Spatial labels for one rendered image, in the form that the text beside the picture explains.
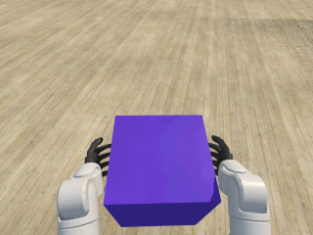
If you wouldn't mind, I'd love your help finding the carton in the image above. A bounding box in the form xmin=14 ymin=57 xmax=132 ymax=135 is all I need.
xmin=103 ymin=115 xmax=222 ymax=227

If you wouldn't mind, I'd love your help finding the robot right hand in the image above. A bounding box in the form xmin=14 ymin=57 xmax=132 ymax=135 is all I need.
xmin=208 ymin=135 xmax=233 ymax=176

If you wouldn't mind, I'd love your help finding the left robot forearm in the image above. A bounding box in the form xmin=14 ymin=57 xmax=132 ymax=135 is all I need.
xmin=57 ymin=163 xmax=105 ymax=235

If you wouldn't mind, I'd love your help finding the robot left hand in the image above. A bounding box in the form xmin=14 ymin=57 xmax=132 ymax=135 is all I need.
xmin=84 ymin=137 xmax=112 ymax=177

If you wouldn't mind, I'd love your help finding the right robot forearm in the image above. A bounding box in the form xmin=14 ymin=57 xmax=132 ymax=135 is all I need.
xmin=217 ymin=160 xmax=272 ymax=235

